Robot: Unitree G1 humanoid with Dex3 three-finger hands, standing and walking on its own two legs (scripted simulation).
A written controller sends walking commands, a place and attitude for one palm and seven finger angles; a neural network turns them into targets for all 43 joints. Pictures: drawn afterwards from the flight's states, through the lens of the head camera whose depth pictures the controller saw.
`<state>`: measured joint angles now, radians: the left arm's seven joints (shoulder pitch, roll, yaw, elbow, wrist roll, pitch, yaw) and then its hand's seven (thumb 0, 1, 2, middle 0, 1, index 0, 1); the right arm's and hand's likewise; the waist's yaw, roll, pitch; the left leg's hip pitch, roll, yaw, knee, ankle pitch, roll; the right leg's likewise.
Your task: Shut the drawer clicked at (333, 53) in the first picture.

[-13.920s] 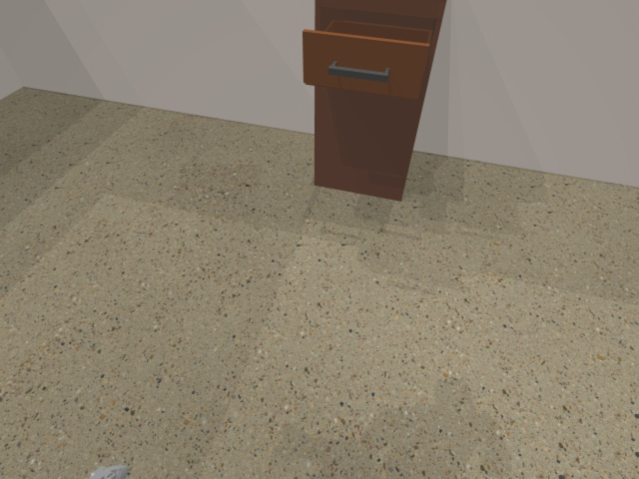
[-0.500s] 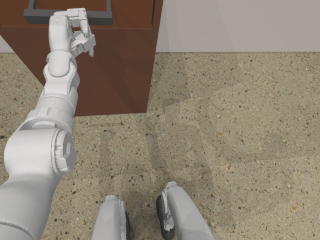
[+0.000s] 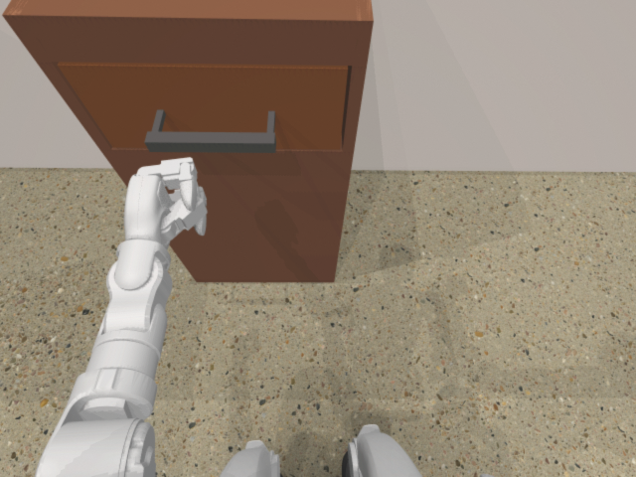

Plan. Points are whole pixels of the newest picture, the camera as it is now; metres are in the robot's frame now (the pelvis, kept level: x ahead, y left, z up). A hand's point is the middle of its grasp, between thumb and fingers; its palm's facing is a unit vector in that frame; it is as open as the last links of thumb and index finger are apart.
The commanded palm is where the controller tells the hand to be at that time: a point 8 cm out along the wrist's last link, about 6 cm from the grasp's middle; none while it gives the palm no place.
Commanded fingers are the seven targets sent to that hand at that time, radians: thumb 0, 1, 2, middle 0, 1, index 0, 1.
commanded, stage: draw the hand back to the body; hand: left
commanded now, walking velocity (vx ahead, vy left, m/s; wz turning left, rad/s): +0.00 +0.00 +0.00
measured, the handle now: (214, 130) +0.59 +0.13 +0.01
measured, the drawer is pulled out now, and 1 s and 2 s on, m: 0.00 0.00 0.00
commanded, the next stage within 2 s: step back with the hand held close in 1.12 s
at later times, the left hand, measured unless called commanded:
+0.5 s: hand (75, 304) +0.28 +0.19 +0.14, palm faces +0.18 -0.96 -0.23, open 3.3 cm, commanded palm +0.24 +0.24 +0.16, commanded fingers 0.00 0.90 0.90 -1.40 -1.60 -1.40 -1.60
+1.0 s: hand out of the picture +0.16 +0.25 +0.23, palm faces +0.45 -0.80 -0.40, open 3.2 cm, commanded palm +0.12 +0.29 +0.24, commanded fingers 0.00 0.90 0.90 -1.40 -1.60 -1.40 -1.60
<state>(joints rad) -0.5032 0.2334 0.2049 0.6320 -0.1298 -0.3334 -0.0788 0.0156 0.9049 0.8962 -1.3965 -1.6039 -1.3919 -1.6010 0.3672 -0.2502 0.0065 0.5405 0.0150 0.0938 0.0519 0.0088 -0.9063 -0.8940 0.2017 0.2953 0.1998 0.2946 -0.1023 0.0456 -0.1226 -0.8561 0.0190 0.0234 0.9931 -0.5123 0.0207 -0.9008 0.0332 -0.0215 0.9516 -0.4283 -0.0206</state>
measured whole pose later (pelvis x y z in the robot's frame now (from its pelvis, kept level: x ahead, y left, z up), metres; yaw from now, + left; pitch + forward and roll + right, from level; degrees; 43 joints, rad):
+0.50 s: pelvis +0.00 +0.00 +0.05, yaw +2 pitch +2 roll +0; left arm 0.06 0.27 0.05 0.03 -0.07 -0.05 0.06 0.01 0.90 0.90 -1.40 -1.60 -1.40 -1.60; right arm 0.16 -0.22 0.06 0.53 0.04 0.05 -0.08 0.01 -0.90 -0.89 0.20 0.30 0.20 0.29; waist 0.03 0.04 -0.03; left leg -0.26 -0.01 0.00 0.59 -0.36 0.02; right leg -0.30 0.01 -0.03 0.58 -0.30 -0.01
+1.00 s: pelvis +0.00 +0.00 +0.07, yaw +2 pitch -5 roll -1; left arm 0.54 0.35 0.30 -0.49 -0.07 -0.07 0.10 0.01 0.90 0.90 -1.40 -1.60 -1.40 -1.60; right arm 0.21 -0.24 0.04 0.62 0.00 -0.07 -0.07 0.02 -0.90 -0.89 0.20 0.30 0.20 0.30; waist 0.08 0.08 0.00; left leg -0.07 -0.01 0.00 0.44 -0.30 0.02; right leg -0.10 0.01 -0.03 0.41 -0.23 -0.01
